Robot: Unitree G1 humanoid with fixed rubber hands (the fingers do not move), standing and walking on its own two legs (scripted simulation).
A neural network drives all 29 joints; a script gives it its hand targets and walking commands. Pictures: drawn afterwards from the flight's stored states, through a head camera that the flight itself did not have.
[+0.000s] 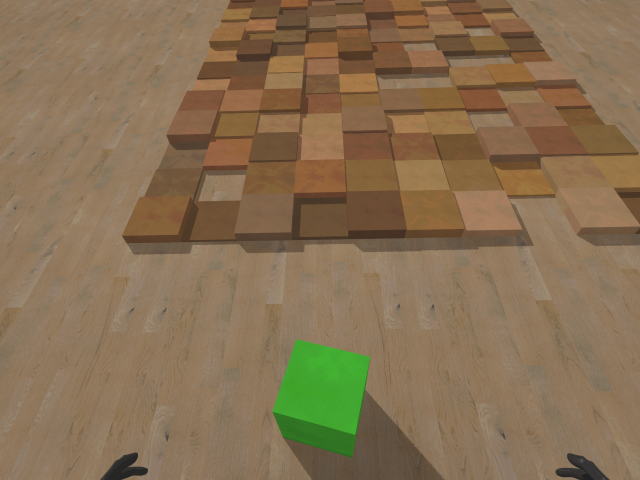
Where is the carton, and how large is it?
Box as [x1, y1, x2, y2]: [272, 339, 369, 457]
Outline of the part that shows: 296,339 272,411 283,437 351,457 364,393 369,357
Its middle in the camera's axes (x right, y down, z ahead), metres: +0.01 +0.46 +1.10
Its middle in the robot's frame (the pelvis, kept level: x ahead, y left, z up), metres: +0.42 +0.05 -0.66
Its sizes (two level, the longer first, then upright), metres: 0.210 0.200 0.250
